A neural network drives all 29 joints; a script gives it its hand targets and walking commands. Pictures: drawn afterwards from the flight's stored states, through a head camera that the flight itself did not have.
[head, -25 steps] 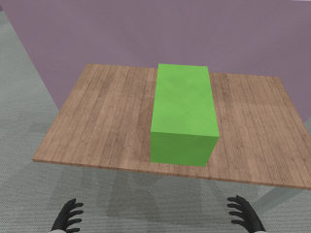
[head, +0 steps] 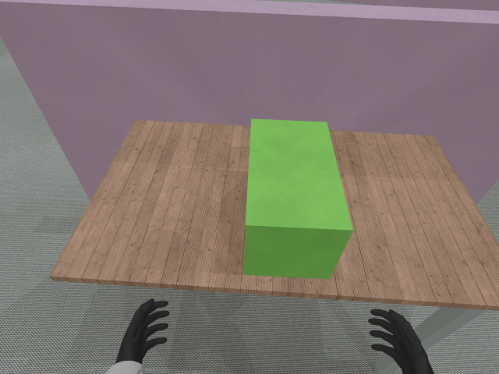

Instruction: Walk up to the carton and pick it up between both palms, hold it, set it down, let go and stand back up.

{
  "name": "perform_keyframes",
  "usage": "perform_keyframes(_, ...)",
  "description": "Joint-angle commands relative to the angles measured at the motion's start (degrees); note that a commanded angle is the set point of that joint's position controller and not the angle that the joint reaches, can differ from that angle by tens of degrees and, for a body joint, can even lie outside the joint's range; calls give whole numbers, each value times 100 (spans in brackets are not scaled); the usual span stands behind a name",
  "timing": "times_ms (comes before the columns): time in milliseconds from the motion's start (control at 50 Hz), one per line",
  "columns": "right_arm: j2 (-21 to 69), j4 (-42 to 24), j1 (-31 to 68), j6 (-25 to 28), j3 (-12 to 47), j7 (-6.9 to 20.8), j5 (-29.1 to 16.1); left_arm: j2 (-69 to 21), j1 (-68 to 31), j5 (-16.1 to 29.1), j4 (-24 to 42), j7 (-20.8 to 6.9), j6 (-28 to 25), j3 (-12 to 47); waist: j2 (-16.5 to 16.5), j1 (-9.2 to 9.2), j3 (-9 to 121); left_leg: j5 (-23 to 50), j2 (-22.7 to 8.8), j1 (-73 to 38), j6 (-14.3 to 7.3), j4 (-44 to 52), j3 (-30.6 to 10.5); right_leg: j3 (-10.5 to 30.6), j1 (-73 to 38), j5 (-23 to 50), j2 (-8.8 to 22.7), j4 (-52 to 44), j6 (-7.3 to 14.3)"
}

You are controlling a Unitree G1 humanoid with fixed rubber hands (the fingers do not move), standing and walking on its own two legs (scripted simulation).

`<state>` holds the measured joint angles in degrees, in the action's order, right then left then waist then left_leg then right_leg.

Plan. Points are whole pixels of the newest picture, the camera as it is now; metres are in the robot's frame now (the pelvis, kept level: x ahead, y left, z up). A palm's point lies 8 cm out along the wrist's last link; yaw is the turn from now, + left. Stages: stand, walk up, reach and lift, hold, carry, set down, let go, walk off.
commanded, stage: reach and lift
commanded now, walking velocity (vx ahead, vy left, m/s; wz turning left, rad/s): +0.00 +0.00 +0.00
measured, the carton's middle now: (288, 193) +0.48 -0.04 -0.01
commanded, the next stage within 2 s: none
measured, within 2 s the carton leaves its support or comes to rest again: neither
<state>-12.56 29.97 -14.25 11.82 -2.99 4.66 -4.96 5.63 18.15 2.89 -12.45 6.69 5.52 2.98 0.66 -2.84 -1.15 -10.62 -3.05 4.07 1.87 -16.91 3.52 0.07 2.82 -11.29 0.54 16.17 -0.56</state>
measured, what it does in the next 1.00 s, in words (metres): stands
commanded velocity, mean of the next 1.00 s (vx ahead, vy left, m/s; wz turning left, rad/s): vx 0.00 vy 0.00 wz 0.00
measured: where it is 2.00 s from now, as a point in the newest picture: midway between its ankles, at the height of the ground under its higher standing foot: outside the picture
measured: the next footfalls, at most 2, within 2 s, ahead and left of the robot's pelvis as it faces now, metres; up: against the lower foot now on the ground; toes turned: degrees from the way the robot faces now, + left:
none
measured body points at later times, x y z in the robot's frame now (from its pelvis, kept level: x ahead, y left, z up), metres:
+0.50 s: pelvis -0.01 -0.01 +0.00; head -0.02 -0.01 +0.45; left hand +0.22 +0.18 +0.00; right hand +0.23 -0.22 +0.00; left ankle -0.02 +0.14 -0.75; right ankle -0.03 -0.13 -0.75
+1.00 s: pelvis -0.01 -0.01 +0.00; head +0.01 -0.01 +0.45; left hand +0.29 +0.16 +0.05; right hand +0.32 -0.20 +0.05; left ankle -0.02 +0.14 -0.75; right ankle -0.03 -0.13 -0.75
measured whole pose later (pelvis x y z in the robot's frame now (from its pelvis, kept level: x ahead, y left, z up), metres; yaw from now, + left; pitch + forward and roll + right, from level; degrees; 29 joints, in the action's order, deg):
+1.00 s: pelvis -0.01 -0.01 +0.00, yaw -2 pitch -1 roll +0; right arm -12.9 22.7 10.1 1.1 1.2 -2.7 -13.2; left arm 1.5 -5.1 2.9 -5.9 8.9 15.3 -0.6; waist 0.6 -3.3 -2.1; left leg -9.5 -3.9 5.0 2.7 -15.7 4.2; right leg 1.5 5.6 -10.8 -0.7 17.3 0.4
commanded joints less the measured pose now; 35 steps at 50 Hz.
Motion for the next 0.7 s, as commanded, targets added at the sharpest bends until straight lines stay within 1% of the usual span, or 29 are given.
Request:
perform_keyframes(0, -679, -1145, 358, 216, -237, -44, -105, 167, -189, -20, 1129, 63, -311, -65, -16, -38, 437, 1715, 343, -692, 105, -54, 59, -222, 458, 1160, -320, -237, 157)
perform_keyframes(60, -618, -1432, 324, 239, -227, -86, -130, 208, -207, 18, 1200, 81, -448, -67, 142, -53, 500, 1692, 361, -699, 86, -54, 49, -181, 464, 1309, -304, -211, 123)
perform_keyframes(80, -618, -1499, 374, 247, -233, -92, -136, 195, -308, 42, 1248, 80, -496, -46, 203, 14, 553, 1650, 349, -703, 71, -43, 37, -187, 471, 1331, -300, -217, 109)
perform_keyframes(100, -548, -1554, 412, 240, -208, -105, -148, 234, -387, 80, 1232, 76, -546, -87, 220, -22, 537, 1547, 366, -700, 49, -43, 64, -117, 464, 1310, -267, -197, 88)
perform_keyframes(120, -520, -1595, 377, 250, -197, -123, -165, 230, -351, 84, 1176, 75, -599, -41, 267, -9, 519, 1530, 367, -674, 61, -32, 71, -131, 486, 1351, -267, -195, 66)
perform_keyframes(140, -523, -1547, 433, 246, -174, -130, -139, 199, -456, 89, 1172, 83, -634, -33, 187, 11, 504, 1509, 356, -636, 65, -22, 43, -112, 481, 1292, -252, -191, 88)
perform_keyframes(160, -538, -1538, 428, 249, -200, -139, -158, 235, -502, 83, 1187, 79, -680, -26, 181, 10, 428, 1358, 366, -633, 49, 5, 75, -72, 553, 1217, -223, -200, 61)
perform_keyframes(180, -496, -1572, 522, 253, -193, -149, -158, 246, -611, 104, 1206, 89, -728, -56, 186, 12, 456, 1300, 359, -659, 43, -11, 37, -77, 594, 1095, -225, -216, 89)
perform_keyframes(200, -446, -1567, 521, 262, -222, -143, -167, 203, -629, 112, 1209, 115, -779, 0, 158, -23, 429, 1265, 358, -605, 53, 24, 57, -77, 632, 994, -221, -212, 77)
perform_keyframes(220, -443, -1593, 563, 251, -172, -156, -180, 189, -672, 119, 1063, 113, -789, 55, 184, -19, 390, 1222, 342, -579, 36, 12, 50, -58, 625, 993, -199, -214, 83)
perform_keyframes(260, -413, -1650, 722, 235, -177, -186, -215, 186, -860, 170, 1120, 138, -831, 35, 182, -1, 496, 1186, 334, -571, 24, 10, 42, -33, 639, 1026, -185, -177, 74)
perform_keyframes(280, -451, -1715, 791, 253, -189, -203, -228, 198, -971, 167, 1205, 151, -868, 72, 158, 33, 567, 1022, 327, -540, 42, 14, 59, -23, 639, 933, -194, -196, 82)
perform_keyframes(320, -338, -1730, 1038, 259, -146, -231, -295, 188, -1219, 204, 1110, 200, -928, 15, 135, -37, 549, 892, 324, -400, 20, 25, 41, 3, 614, 817, -179, -130, 68)
perform_keyframes(340, -326, -1757, 1088, 268, -138, -244, -268, 129, -1265, 205, 1122, 220, -944, 44, 141, -31, 586, 852, 313, -392, 21, 28, 60, 5, 607, 792, -195, -119, 66)
perform_keyframes(360, -303, -1815, 1187, 280, -107, -265, -305, 200, -1370, 206, 1109, 234, -976, 16, 212, -48, 611, 808, 297, -380, 8, 27, 15, -17, 583, 804, -197, -110, 65)
perform_keyframes(400, -297, -1790, 1449, 259, -71, -280, -429, 133, -1629, 223, 1032, 265, -1004, 45, 112, -41, 640, 754, 284, -312, -10, 17, 26, 44, 556, 739, -171, -80, 86)
perform_keyframes(420, -282, -1739, 1568, 227, -31, -292, -443, 103, -1727, 209, 991, 279, -975, 30, 95, -77, 642, 689, 274, -284, -36, 38, 23, 50, 533, 686, -176, -76, 84)
perform_keyframes(460, -322, -1721, 1739, 153, -24, -306, -501, 66, -1893, 211, 941, 297, -896, 62, 83, -83, 623, 611, 268, -274, -39, 56, 39, 59, 601, 643, -163, -70, 94)
perform_keyframes(480, -326, -1702, 1790, 99, -18, -324, -510, 32, -1997, 217, 990, 307, -844, 54, 67, -114, 700, 664, 263, -296, -37, 68, 65, 64, 570, 612, -173, -72, 93)
perform_keyframes(500, -361, -1690, 1863, 34, 10, -358, -566, 14, -2061, 213, 961, 302, -754, 54, 131, -56, 640, 688, 258, -333, -38, 76, 32, 21, 560, 668, -194, -78, 75)
perform_keyframes(520, -352, -1760, 1975, -26, 25, -391, -584, 7, -2159, 215, 1001, 305, -678, 62, 93, -59, 719, 743, 271, -358, -51, 59, 27, 51, 521, 772, -192, -83, 87)
perform_keyframes(560, -359, -1787, 2169, -138, 43, -424, -629, -20, -2388, 226, 1113, 310, -542, 12, 124, -39, 827, 672, 254, -427, -59, 80, 35, 37, 521, 757, -201, -80, 68)
perform_keyframes(600, -397, -1702, 2376, -267, 10, -466, -612, -63, -2517, 183, 1094, 304, -375, -19, 89, -63, 830, 755, 264, -416, -52, 74, 58, 36, 500, 820, -212, -66, 74)
perform_keyframes(620, -392, -1737, 2516, -319, 28, -489, -640, -73, -2687, 174, 1066, 285, -283, -59, 133, -55, 844, 762, 259, -473, -52, 69, 58, 19, 525, 806, -226, -75, 58)
perform_keyframes(640, -404, -1743, 2495, -353, 21, -509, -649, -115, -2601, 166, 1164, 279, -214, -63, 146, -56, 909, 882, 265, -543, -61, 46, 59, 4, 497, 921, -234, -79, 80)
perform_keyframes(660, -429, -1715, 2637, -401, 33, -535, -641, -114, -2716, 159, 1160, 273, -140, -80, 180, -53, 964, 895, 261, -575, -69, 63, 65, 1, 507, 994, -238, -85, 63)
perform_keyframes(680, -398, -1711, 2692, -434, 47, -556, -677, -157, -2742, 114, 1291, 281, -77, -130, 120, -79, 1015, 960, 270, -631, -60, 55, 57, 14, 464, 1054, -252, -66, 66)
